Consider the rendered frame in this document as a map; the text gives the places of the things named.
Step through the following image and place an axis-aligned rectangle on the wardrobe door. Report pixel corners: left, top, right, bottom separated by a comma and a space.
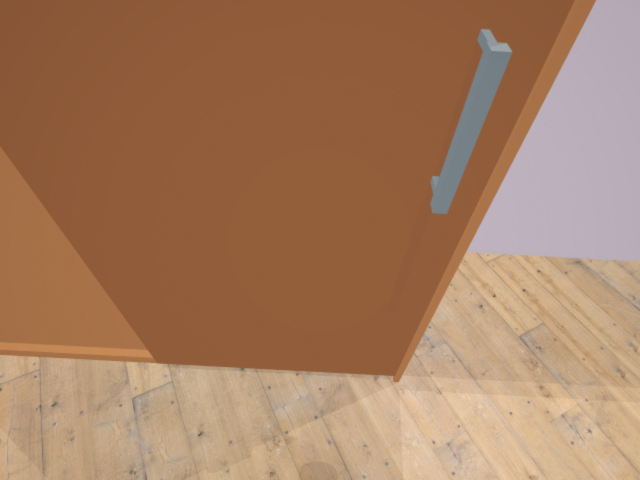
0, 147, 147, 350
0, 0, 575, 376

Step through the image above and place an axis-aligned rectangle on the handle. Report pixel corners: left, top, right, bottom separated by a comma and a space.
430, 29, 512, 214

